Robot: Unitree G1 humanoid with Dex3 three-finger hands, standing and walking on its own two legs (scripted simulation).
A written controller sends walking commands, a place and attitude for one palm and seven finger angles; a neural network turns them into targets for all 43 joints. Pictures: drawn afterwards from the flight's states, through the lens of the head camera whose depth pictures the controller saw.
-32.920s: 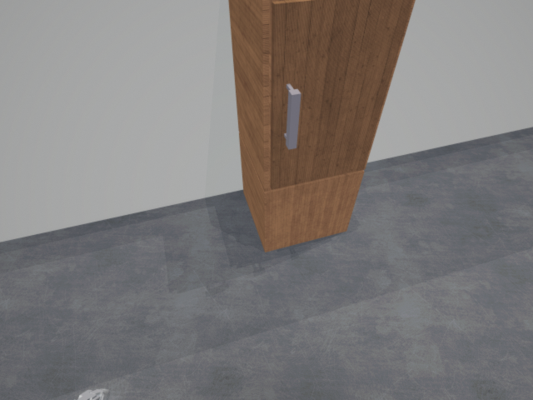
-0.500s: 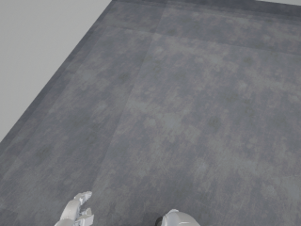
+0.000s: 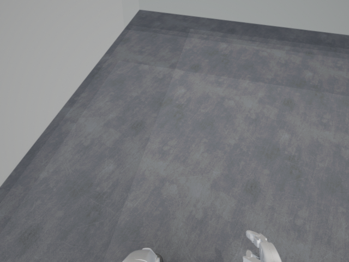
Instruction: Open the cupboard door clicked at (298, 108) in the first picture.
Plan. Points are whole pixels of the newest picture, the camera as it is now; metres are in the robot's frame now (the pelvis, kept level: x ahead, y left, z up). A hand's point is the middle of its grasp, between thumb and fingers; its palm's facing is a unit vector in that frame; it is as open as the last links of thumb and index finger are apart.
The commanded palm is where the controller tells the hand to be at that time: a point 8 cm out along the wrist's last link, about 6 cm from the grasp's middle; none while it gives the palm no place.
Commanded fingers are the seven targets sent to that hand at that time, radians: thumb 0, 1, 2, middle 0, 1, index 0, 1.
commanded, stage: walk to a spot facing it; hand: left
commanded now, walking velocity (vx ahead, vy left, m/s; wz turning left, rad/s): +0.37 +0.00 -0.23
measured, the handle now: out of the picture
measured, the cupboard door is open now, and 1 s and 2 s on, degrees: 47 47 47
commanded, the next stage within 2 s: turn to face it in 0.32 s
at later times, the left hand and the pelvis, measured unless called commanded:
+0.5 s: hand (151, 168) +0.40 +0.13 -0.15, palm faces -0.18 -0.95 -0.27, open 7.3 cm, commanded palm none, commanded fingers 0.00 0.90 0.90 -0.20 -0.30 -0.20 -0.30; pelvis +0.24 -0.06 +0.00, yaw -7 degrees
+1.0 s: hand (147, 165) +0.42 +0.15 -0.17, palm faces +0.14 -0.97 -0.22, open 7.3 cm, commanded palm none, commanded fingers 0.00 0.90 0.90 -0.20 -0.30 -0.20 -0.30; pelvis +0.35 -0.07 +0.00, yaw +8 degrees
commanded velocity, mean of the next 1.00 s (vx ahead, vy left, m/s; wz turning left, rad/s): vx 0.12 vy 0.00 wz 0.25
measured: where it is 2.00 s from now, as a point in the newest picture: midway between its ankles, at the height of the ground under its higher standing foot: (209, 224)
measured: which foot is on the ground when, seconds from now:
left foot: up 0.00-0.00, down 0.02-0.46, up 0.48-0.84, down 0.86-1.00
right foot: down 0.00-0.02, up 0.04-0.44, down 0.46-0.86, up 0.88-1.00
